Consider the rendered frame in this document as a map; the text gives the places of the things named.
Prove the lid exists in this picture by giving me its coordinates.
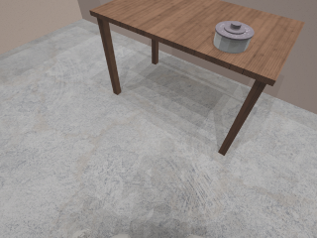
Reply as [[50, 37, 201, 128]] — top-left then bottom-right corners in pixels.
[[215, 21, 255, 41]]

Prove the pot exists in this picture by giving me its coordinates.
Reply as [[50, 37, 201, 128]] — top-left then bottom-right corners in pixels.
[[213, 32, 251, 54]]

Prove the table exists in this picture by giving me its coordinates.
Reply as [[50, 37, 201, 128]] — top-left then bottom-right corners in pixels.
[[89, 0, 305, 156]]

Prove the knob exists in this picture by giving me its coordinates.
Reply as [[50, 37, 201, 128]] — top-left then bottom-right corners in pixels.
[[231, 21, 242, 29]]

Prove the left robot hand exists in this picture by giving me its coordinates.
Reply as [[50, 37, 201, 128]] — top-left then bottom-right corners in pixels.
[[71, 228, 92, 238]]

